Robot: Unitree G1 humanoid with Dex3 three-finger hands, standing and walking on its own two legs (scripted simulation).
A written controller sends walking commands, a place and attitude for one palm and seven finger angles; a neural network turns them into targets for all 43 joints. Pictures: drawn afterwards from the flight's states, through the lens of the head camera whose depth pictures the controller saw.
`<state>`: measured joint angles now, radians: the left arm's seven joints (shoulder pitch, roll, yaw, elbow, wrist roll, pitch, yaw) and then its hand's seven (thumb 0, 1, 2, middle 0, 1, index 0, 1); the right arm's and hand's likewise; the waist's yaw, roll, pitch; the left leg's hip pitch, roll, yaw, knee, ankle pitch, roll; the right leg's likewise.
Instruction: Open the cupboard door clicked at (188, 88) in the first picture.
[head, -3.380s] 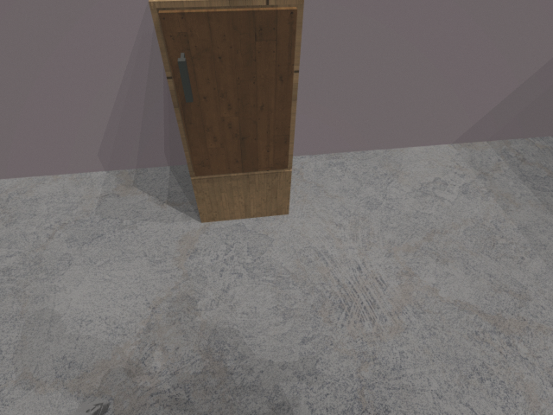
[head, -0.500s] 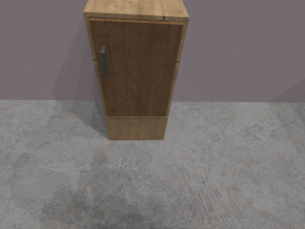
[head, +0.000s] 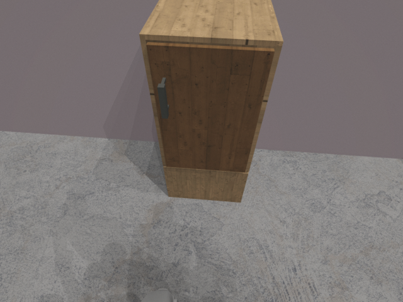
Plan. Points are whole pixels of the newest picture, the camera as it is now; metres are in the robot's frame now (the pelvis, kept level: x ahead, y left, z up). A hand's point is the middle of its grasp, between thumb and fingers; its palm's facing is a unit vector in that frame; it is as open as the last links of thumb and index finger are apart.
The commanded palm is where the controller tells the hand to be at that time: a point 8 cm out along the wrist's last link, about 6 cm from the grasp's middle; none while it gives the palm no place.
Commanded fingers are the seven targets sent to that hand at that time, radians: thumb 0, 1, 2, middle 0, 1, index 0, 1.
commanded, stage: take the last steps up to it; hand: left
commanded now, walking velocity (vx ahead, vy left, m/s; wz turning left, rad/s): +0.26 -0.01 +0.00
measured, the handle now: (164, 98) +0.72 +0.20 -0.03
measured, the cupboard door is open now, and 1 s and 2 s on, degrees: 0 0 0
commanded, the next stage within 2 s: come to a stop and stand still in 0.38 s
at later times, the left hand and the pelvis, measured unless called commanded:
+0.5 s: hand (133, 249) +0.26 +0.21 -0.16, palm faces -0.02 -0.97 -0.23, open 7.4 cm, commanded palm none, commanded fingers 0.00 0.90 0.90 -0.20 -0.30 -0.20 -0.30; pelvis +0.15 +0.02 -0.01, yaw -2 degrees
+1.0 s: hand (120, 261) +0.24 +0.24 -0.19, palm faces +0.03 -0.98 -0.21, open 7.4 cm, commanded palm none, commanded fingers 0.00 0.90 0.90 -0.20 -0.30 -0.20 -0.30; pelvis +0.18 +0.05 -0.01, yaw -2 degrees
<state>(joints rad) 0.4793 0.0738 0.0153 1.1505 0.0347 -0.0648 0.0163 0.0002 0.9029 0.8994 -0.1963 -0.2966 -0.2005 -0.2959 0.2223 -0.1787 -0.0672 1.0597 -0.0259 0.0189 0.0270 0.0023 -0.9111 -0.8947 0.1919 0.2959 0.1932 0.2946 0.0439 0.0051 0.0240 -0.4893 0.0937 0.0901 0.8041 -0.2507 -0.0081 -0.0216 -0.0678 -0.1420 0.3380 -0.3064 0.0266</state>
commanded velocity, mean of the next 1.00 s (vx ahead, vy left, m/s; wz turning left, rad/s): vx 0.01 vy -0.02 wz -0.01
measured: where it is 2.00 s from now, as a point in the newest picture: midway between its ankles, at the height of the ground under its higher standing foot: outside the picture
